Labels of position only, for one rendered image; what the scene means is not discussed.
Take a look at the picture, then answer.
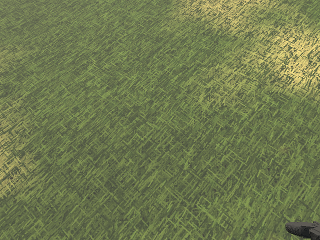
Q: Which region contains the robot right hand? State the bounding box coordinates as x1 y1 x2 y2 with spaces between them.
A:
285 221 320 240

